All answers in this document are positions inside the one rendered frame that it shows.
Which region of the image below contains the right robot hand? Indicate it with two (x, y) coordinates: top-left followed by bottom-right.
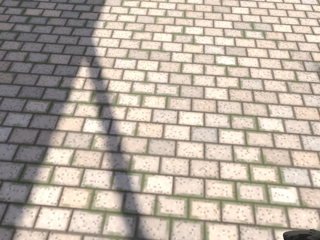
(283, 229), (320, 240)

